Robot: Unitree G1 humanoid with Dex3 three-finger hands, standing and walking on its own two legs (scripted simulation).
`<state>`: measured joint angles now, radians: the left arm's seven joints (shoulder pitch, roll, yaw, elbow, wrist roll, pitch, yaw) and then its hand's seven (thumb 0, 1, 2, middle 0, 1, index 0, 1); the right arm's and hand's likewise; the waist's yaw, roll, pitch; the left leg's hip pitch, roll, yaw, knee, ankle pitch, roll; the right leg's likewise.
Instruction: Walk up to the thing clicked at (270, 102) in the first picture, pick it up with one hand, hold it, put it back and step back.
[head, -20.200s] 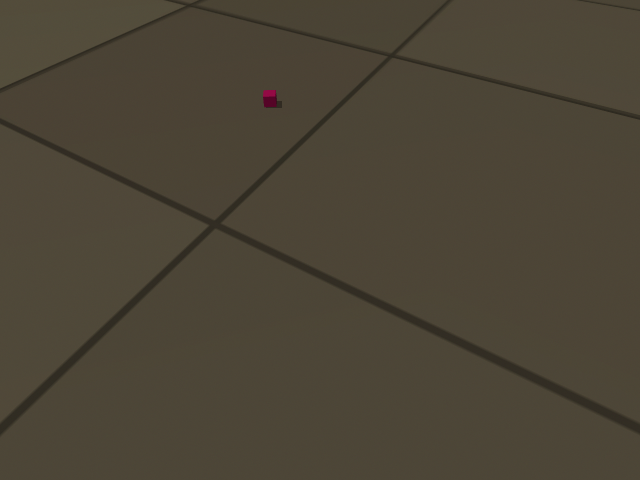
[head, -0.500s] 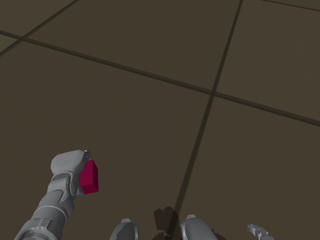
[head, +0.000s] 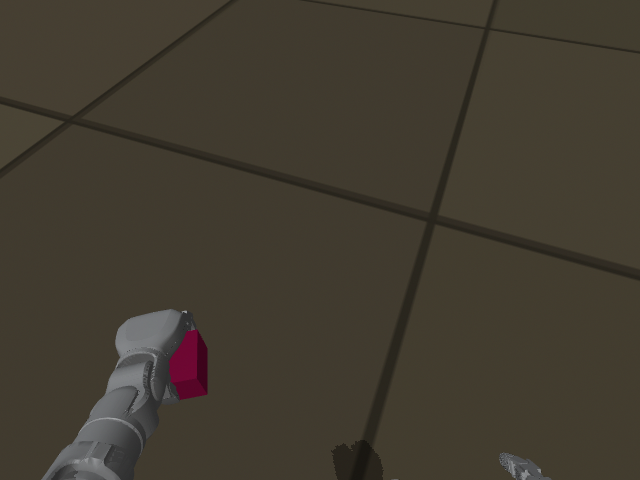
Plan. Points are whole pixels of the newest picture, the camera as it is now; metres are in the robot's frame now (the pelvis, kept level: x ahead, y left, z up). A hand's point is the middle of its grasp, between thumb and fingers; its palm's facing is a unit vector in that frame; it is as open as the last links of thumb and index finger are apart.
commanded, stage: hold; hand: left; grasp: from above
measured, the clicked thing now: (177, 366) +0.32 +0.21 -0.11
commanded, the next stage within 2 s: crouch in 1.76 s
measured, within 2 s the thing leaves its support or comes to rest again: neither
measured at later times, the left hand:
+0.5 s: hand (164, 347) +0.32 +0.22 -0.05, palm faces -0.43 -0.08 -0.90, open 10.4 cm
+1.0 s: hand (161, 356) +0.30 +0.21 -0.03, palm faces -0.43 -0.08 -0.90, open 10.4 cm
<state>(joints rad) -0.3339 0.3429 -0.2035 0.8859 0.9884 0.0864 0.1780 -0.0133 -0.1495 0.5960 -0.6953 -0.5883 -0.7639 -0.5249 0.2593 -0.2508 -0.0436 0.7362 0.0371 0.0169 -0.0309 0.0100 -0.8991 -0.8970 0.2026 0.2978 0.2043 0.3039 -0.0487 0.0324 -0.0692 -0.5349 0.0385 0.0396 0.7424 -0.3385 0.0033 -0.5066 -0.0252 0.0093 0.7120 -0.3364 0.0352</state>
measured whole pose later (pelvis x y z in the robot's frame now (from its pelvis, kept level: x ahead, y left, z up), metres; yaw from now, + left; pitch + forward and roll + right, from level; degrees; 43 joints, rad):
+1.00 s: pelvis +0.01 -0.01 +0.02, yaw +0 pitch +1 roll +0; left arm -0.26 0.35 -0.22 0.71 1.00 0.09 0.04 -0.01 -0.14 0.59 -0.69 -0.53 -0.76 -0.53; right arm 0.22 -0.26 -0.05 0.68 0.05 0.08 -0.01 0.01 -0.90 -0.90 0.20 0.30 0.20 0.30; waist -0.01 0.05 -0.02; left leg -0.29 0.03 0.05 0.52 -0.25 -0.01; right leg -0.28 -0.03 0.01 0.51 -0.26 0.03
